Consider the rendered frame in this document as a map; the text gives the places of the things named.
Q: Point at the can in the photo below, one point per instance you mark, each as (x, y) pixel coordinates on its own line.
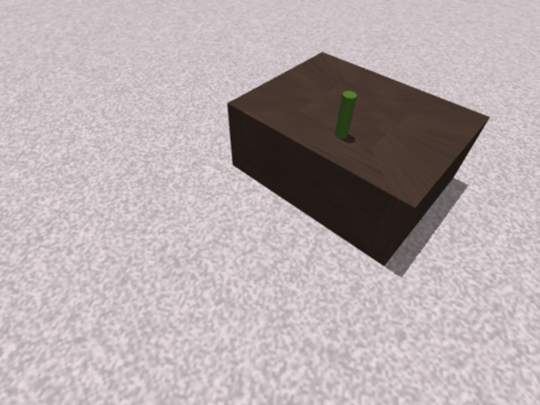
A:
(345, 114)

